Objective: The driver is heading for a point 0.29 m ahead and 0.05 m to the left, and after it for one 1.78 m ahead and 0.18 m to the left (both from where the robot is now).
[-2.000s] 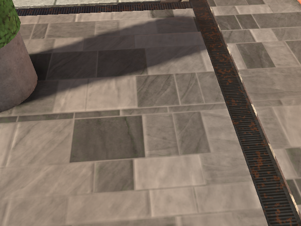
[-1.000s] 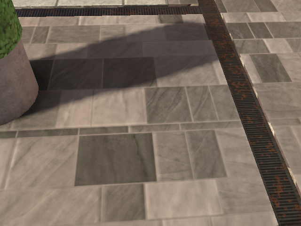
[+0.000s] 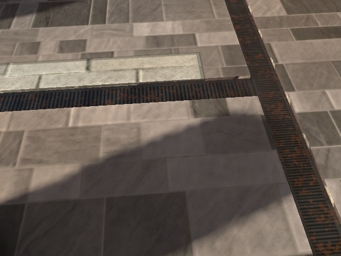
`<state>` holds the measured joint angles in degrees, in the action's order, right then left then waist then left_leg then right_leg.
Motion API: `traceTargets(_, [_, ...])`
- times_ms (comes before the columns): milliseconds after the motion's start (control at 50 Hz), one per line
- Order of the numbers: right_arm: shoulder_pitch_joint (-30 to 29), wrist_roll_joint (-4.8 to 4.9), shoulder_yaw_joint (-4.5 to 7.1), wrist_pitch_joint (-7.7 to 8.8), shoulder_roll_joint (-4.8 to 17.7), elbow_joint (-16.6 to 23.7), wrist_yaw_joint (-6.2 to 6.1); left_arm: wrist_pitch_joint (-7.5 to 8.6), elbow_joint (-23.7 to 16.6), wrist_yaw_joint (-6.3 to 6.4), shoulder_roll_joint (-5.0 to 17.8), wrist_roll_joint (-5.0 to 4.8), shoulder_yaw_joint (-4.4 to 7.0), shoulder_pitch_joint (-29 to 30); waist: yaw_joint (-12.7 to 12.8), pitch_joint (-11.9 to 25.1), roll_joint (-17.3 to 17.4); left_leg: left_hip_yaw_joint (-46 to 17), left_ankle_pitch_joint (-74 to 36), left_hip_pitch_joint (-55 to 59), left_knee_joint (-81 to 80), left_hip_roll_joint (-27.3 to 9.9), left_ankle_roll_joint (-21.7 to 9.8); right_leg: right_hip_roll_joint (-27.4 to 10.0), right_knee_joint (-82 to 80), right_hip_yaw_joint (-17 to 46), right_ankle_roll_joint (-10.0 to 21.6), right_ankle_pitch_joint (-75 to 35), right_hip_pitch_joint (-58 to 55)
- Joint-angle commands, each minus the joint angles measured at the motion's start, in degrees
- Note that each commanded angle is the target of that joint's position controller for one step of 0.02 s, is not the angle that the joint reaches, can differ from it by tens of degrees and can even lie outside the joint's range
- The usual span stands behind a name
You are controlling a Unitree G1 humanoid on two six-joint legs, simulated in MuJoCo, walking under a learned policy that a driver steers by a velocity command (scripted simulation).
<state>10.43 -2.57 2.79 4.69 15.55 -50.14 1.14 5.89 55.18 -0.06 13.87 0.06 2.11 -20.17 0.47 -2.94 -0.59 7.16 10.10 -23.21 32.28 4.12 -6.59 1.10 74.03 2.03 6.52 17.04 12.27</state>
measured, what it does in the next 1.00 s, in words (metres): walks ahead: right foot, then left foot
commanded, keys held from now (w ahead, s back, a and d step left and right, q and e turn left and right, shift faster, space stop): w+shift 0.06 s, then shift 0.94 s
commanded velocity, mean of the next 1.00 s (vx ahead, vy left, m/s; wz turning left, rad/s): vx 0.29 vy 0.00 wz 0.00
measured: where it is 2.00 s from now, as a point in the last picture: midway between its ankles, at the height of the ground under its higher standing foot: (174, 249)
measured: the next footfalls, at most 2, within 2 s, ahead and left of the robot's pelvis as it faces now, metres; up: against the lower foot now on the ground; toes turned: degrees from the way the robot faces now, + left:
right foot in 0.32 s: +0.54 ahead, -0.09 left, +0.00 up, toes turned +1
left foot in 0.70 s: +0.51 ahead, +0.15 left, +0.00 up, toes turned +0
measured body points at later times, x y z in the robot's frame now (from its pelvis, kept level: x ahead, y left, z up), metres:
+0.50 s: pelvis +0.38 -0.03 +0.00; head +0.42 -0.02 +0.45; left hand +0.51 +0.22 -0.12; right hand +0.46 -0.29 -0.13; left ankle +0.32 +0.12 -0.64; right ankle +0.50 -0.09 -0.72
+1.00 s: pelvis +0.48 +0.02 +0.01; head +0.49 +0.02 +0.46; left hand +0.55 +0.27 -0.13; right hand +0.54 -0.23 -0.13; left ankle +0.47 +0.15 -0.72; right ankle +0.50 -0.09 -0.72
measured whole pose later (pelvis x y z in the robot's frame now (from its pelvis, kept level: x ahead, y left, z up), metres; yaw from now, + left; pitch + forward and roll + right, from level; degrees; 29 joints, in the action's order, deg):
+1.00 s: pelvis +0.48 +0.02 +0.01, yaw +0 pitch +0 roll +0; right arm 12.9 -0.1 2.1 1.7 11.9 -57.4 -2.3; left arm 1.0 56.3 1.1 12.9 0.3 1.6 -10.9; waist 0.2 -0.4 -0.3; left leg -1.1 16.4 -15.2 31.0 -1.0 0.8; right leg 1.5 29.5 -0.2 1.2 13.1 16.9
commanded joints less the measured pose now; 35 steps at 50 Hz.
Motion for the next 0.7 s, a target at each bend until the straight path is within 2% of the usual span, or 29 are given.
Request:
traceTargets(20, [9.2,0.16,0.59,1.31,1.6,-2.2,-0.29,0.13,-6.5,-1.06,3.4,1.45,0.07,2.1,-0.2,3.4,-1.0,-27.3,9.7,18.1,-21.1,-16.5,-6.2,-6.0,3.1,4.0,0.3,-3.9,22.9])
traceTargets(60, [10.7,1.33,0.17,2.3,1.2,-3.8,-0.57,-1.41,-7.3,-2.26,1.2,2.3,-0.66,2.9,1.7,0.4,1.5,-22.3,9.0,13.0,-24.5,-14.3,-5.1,-8.0,-0.8,3.0,-1.2,-3.7,23.3])
traceTargets(80, [11.1,1.89,0.08,2.78,1.8,-4.2,-0.59,-1.78,-8.3,-2.55,1.2,2.5,-0.89,5.2,2.1,-2.7,1.5,-19.7,-0.6,10.9,-25.7,-14.2,-5.3,-8.9,-3.3,1.6,-2.3,-4.2,25.3])
traceTargets(100, [11.9,2.12,0.01,3.19,2.5,-4.5,-0.47,-1.84,-9.7,-2.6,1.7,2.6,-1.1,8.5,2.1,-4.8,0.9,-15.6,-16.5,9.3,-25.8,-13.3,-5.2,-8.7,-7.3,-1.0,-3.2,-5.7,26.0])
traceTargets(120, [12.8,2.22,-0.14,3.46,2.8,-4.6,-0.18,-1.8,-10.7,-2.58,1.5,2.54,-1.37,10.7,2.0,-5.0,0.3,-11.2,-32.1,8.6,-24.9,-11.4,-4.4,-7.9,-12.0,-3.5,-4.0,-8.8,25.0])
traceTargets(140, [12.9,2.37,-0.23,3.77,3.2,-4.7,0.13,-1.29,-11.7,-2.62,0.7,2.57,-2.04,12.6,2.0,-5.6,1.2,-7.5,-42.2,6.7,-23.7,-9.7,-3.5,-7.2,-20.5,-5.3,-4.3,-13.0,21.5])
traceTargets(160, [13.1,2.76,-0.41,3.86,2.7,-5.1,0.16,-0.72,-12.2,-2.81,0.2,2.13,-2.65,15.3,1.0,-5.9,1.3,-4.4,-44.5,5.3,-23.0,-7.0,-1.9,-5.4,-29.6,-7.9,-4.4,-17.9,17.1])
traceTargets(180, [15.8,3.22,-0.43,4.01,2.9,-5.9,0.05,-0.3,-12.4,-2.96,-0.3,1.74,-3.0,17.8,-1.2,-4.9,1.6,-3.9,-44.5,6.6,-22.8,-6.3,-1.2,-2.9,-35.6,-10.3,-4.3,-24.2,13.5])
traceTargets(200, [17.1,4.29,-0.08,3.66,5.7,-5.3,-1.26,1.38,-13.7,-2.09,0.6,-2.03,-2.14,22.2,-3.4,-1.4,2.9,-6.5,-41.8,11.0,-21.1,-8.1,-0.9,-1.4,-38.8,-7.4,-4.5,-27.6,13.3])
traceTargets(220, [17.8,4.49,0.16,3.17,7.6,-5.6,-2.04,2.03,-14.9,-2.13,2.1,-2.25,-2.0,23.4,-2.8,-0.3,3.6,-7.3,-41.2,15.7,-20.3,-9.5,-0.4,-0.4,-43.4,-6.8,-4.0,-30.7,14.1])
traceTargets(240, [18.3,4.24,0.38,2.59,8.8,-5.9,-2.6,2.33,-15.3,-2.25,3.5,-1.58,-1.47,23.7,-2.4,0.7,5.2,-8.0,-40.4,18.8,-18.8,-10.5,0.4,0.6,-46.7,-5.9,-3.2,-33.1,13.1])
traceTargets(260, [18.5,3.76,0.45,1.89,8.8,-6.0,-3.04,2.39,-15.1,-2.31,5.1,-0.95,-0.75,22.3,-1.3,2.4,6.2,-8.5,-42.0,22.2,-16.1,-11.1,1.5,1.8,-48.1,-5.6,-2.5,-34.2,11.2])
traceTargets(280, [17.9,3.18,0.48,1.13,8.5,-5.9,-3.33,2.4,-13.9,-2.31,6.7,-0.54,0.06,18.2,1.0,5.1,7.4,-8.6,-44.9,24.2,-11.7,-11.0,2.6,3.3,-47.7,-5.4,-2.0,-33.9,6.6])
traceTargets(300, [15.5,2.56,0.43,0.36,8.4,-5.3,-3.23,2.47,-11.6,-2.26,8.1,-0.31,0.99,10.3,5.5,8.8,8.2,-8.0,-47.4,23.6,-3.6,-10.3,3.5,4.0,-47.5,-5.2,-1.2,-34.7,-1.8])
traceTargets(320, [11.7,2.32,0.22,-0.19,8.0,-4.2,-2.88,2.16,-8.4,-1.89,9.1,0.23,1.62,0.9,10.8,12.1,8.4,-6.9,-43.9,20.6,8.6,-8.6,5.1,0.4,-49.4,-3.0,0.4,-40.8,-10.7])
traceTargets(340, [14.6,0.91,-0.89,-0.23,3.4,-3.0,-2.42,1.56,-6.3,-1.44,13.5,2.29,2.06,-5.2,9.6,19.8,-4.8,-4.7,-9.1,7.8,33.8,-2.1,7.4,-13.1,-40.8,8.0,5.6,-70.6,-26.7])
traceTargets(360, [31.0,2.98,-3.08,0.07,-4.4,-6.6,-1.1,1.68,-6.2,-2.21,10.3,3.77,0.36,-5.0,2.9,34.2,-15.5,-16.9,29.9,-5.9,53.6,4.3,9.3,-27.7,-39.8,31.6,19.5,-80.2,-42.7])
traceTargets(380, [30.4,3.83,-1.94,0.24,1.8,-7.9,-0.46,0.9,-7.5,-2.52,8.1,2.09,0.64,-1.2,4.4,35.6,-7.2,-21.8,27.1,-6.5,55.2,0.7,8.3,-24.9,-44.2,31.1,18.9,-68.4,-37.2])
traceTargets(400, [21.6,4.38,-1.01,-0.17,4.9,-4.9,-0.65,0.33,-9.1,-2.4,6.9,0.41,0.4,6.6,3.0,24.8,-3.4,-18.0,24.3,-9.6,51.5,-2.4,8.3,-22.1,-47.1,24.4,16.4,-55.2,-26.3])
traceTargets(420, [14.9,3.73,-0.44,-0.8,5.5,-3.3,-1.54,-0.06,-9.5,-2.11,4.6,-0.46,-0.51,12.6,0.5,14.8,3.6,-14.1,20.8,-9.8,46.0,-5.2,8.9,-18.7,-51.9,19.1,13.2,-45.0,-12.6])
traceTargets(440, [11.9,3.15,0.18,-1.81,6.0,-2.6,-2.44,0.08,-9.4,-1.89,3.6,0.28,-1.06,13.9,-0.3,10.5,3.8,-13.0,18.4,-6.7,42.4,-6.7,9.0,-16.7,-54.2,16.2,11.7,-43.5,-2.6])
traceTargets(460, [13.2,2.76,0.06,-2.84,4.3,-2.6,-2.73,-0.1,-8.8,-1.99,4.4,1.33,-0.96,14.5,-2.2,9.0,1.9,-12.7,16.8,-2.1,39.1,-7.7,9.2,-15.2,-56.0,13.8,11.1,-42.9,3.9])
traceTargets(500, [14.6,2.55,-0.6,-3.73,0.5,-2.7,-3.36,-0.13,-7.9,-2.24,5.1,2.37,-0.72,15.4,-4.2,8.6,-1.6,-11.2,15.4,3.8,29.5,-8.3,9.5,-12.3,-57.5,7.7,10.0,-46.3,11.3])
traceTargets(540, [12.6,2.41,-0.88,-3.85,-0.1,-2.2,-3.92,-0.18,-7.1,-1.7,5.7,2.5,-0.38,14.8,-4.0,11.3,-3.6,-10.4,11.8,6.4,19.7,-8.3,9.4,-11.3,-57.0,4.8,9.4,-48.5,10.7])
traceTargets(580, [9.6,2.49,-0.52,-4.45,1.3,-1.9,-4.09,-0.95,-6.4,-0.99,6.8,1.84,0.08,13.8,-2.9,13.7,-4.2,-10.2,5.2,8.9,14.0,-8.2,9.2,-11.4,-58.2,5.0,8.5,-36.3,9.5])
traceTargets(600, [8.0,2.63,-0.25,-4.88,2.0,-1.7,-4.09,-1.44,-6.2,-0.7,7.1,1.55,0.2,13.9,-2.5,13.3,-4.4,-10.1,3.4,9.7,11.9,-8.1,9.0,-11.4,-59.3,5.5,7.8,-26.2,10.1])
traceTargets(660, [3.9,2.16,0.27,-5.4,2.7,-1.2,-4.13,-2.76,-5.8,-0.02,6.7,0.65,0.09,14.6,-2.4,8.2,-4.9,-8.7,0.1,12.0,2.4,-6.9,7.6,-9.7,-60.9,7.2,4.7,2.2,13.8])
traceTargets(680, [3.1,1.62,0.37,-5.3,2.7,-1.2,-4.11,-3.0,-5.3,0.14,5.7,0.37,-0.22,13.7,-2.3,6.6,-4.6,-8.4,0.0,13.0,-1.2,-6.8,6.8,-8.7,-60.4,7.6,2.9,7.7,14.5])
traceTargets(700, [2.7,1.02,0.4,-5.09,3.2,-1.0,-4.12,-3.06,-4.5,0.2,4.5,0.39,-0.64,11.7,-2.2,5.3,-3.4,-10.3,-1.3,13.9,-5.1,-8.5,5.7,-7.6,-59.4,7.7,0.6,11.3,14.8])
Velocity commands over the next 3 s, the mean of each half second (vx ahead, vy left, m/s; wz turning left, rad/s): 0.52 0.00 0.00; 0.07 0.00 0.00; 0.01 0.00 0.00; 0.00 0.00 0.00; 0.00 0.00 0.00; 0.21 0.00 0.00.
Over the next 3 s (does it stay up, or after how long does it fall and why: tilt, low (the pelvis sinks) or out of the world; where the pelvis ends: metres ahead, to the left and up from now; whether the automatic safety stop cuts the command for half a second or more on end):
stays up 0.54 0.00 0.02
